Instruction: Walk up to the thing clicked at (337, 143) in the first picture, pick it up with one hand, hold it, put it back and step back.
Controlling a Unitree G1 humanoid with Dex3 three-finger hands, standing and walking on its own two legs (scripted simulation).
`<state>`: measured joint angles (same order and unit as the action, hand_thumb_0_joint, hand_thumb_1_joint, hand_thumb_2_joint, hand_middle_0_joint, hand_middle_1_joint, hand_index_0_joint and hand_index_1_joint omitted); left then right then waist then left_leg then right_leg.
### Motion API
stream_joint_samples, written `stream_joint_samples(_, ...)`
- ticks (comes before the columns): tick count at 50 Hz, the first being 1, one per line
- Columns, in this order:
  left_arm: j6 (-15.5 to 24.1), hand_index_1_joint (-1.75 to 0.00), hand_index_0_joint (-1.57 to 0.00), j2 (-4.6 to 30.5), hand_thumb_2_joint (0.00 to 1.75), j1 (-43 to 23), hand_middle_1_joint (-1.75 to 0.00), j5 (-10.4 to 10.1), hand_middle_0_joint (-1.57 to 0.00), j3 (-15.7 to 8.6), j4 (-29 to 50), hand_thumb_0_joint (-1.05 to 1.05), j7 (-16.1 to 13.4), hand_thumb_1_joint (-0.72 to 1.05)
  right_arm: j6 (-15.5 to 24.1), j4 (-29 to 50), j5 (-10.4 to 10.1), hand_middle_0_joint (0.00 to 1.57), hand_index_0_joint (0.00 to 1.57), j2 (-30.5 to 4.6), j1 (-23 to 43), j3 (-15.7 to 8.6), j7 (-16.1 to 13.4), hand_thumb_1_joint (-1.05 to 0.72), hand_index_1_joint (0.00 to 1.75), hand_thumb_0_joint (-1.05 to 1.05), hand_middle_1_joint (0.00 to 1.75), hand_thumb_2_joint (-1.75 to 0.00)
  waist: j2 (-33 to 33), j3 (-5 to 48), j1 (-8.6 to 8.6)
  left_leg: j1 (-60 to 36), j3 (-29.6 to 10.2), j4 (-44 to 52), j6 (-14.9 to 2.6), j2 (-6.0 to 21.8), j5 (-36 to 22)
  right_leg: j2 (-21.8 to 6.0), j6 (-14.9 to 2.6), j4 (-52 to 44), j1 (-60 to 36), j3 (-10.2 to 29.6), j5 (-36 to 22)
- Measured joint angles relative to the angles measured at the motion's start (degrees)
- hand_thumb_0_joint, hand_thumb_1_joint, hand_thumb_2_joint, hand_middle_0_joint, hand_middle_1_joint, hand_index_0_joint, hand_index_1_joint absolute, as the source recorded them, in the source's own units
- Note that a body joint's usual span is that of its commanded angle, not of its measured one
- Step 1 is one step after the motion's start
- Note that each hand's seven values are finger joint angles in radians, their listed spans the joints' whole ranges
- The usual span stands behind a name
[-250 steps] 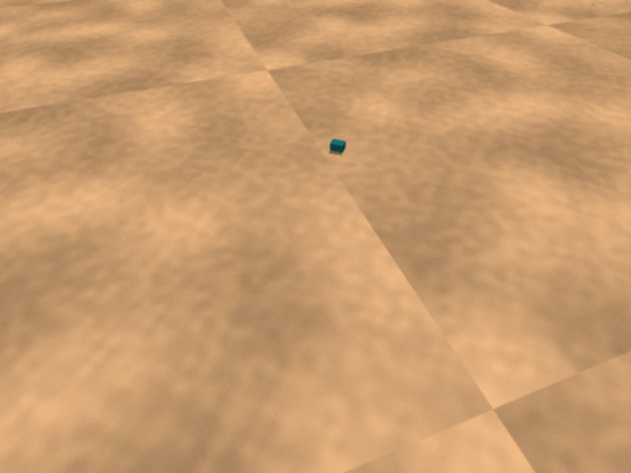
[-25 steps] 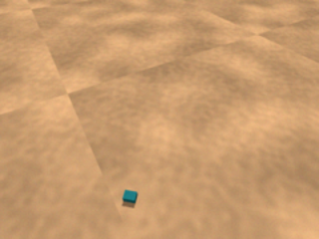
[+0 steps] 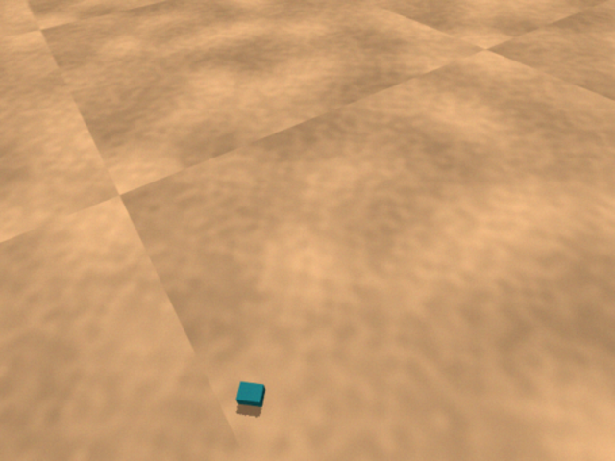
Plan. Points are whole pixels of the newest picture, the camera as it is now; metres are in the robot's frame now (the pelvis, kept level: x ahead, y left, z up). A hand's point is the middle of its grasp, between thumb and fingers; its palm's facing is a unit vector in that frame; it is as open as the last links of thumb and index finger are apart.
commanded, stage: walk up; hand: left
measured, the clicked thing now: (251, 394) +0.45 +0.23 -0.74
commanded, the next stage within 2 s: stand in 1.02 s
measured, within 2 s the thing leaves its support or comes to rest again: neither
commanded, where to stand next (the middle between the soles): +0.07 -0.01 m, yaw +1 degrees
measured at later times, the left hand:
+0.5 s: hand out of the picture +0.10 +0.25 -0.14, palm faces -0.01 -0.95 -0.31, open 7.4 cm
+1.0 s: hand out of the picture +0.10 +0.25 -0.14, palm faces +0.00 -0.95 -0.31, open 7.4 cm
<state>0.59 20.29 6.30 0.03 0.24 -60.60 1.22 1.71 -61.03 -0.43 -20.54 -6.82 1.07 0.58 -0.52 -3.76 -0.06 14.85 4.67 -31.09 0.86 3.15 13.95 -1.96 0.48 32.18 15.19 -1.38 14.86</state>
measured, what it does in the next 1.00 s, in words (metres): stands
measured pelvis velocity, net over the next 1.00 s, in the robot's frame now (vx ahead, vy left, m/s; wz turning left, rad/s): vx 0.02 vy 0.01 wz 0.00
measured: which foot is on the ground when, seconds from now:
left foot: down 0.00-1.00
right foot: down 0.00-1.00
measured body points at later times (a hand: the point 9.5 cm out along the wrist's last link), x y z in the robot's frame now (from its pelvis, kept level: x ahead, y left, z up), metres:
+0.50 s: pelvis +0.01 +0.00 +0.02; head +0.02 +0.00 +0.47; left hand +0.10 +0.29 -0.12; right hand +0.09 -0.31 -0.11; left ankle +0.03 +0.13 -0.73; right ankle +0.03 -0.13 -0.73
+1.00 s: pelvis +0.02 +0.01 +0.02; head +0.03 +0.01 +0.47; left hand +0.10 +0.30 -0.12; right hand +0.11 -0.29 -0.11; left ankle +0.03 +0.13 -0.73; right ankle +0.03 -0.13 -0.73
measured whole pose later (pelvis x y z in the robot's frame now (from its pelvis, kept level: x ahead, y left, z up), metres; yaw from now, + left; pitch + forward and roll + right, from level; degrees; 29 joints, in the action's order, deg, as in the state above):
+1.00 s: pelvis +0.02 +0.01 +0.02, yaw +0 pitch -2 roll +0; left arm -0.4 19.4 4.6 0.5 -0.8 -67.4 1.1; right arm 1.3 -66.9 0.4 -19.6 -4.1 -0.2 0.2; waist 0.4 -1.9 -0.2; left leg 6.9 5.2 -18.1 0.8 2.6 9.2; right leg -1.8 1.2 17.8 6.6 -1.5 9.3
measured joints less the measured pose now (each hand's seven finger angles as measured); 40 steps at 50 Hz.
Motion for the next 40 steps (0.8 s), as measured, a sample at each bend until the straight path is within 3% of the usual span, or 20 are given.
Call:
stream_joint_samples(13, -0.6, -0.30, -0.20, -0.5, 0.90, -4.5, -0.30, -0.1, -0.20, -0.3, -4.4, 0.00, 0.1, 0.90, -0.1, -5.3, 0.5, 0.20, 0.20, -0.7, 3.0, -0.5, -0.3, -0.90, 0.30, 0.01, 0.30, -0.90, 0.8, 1.3, 0.51, -5.5, 0.2, 9.2, 0.55, 0.3, -4.0, 0.8, -0.16, -9.5, -5.6, -0.2, -4.2)
stream_joint_samples(40, -1.1, -0.30, -0.20, -0.8, 0.90, -1.3, -0.30, 0.4, -0.20, -1.1, -7.3, 0.00, 0.1, 0.90, -0.4, -6.4, 0.8, 0.20, 0.20, 0.9, 2.3, -1.0, -0.4, -0.90, 0.30, 0.01, 0.30, -0.90, 0.6, 1.6, -0.16, -7.5, 0.4, 12.5, 0.11, -0.2, -4.8, 0.5, 0.51, -14.1, -8.1, -0.1, -5.8)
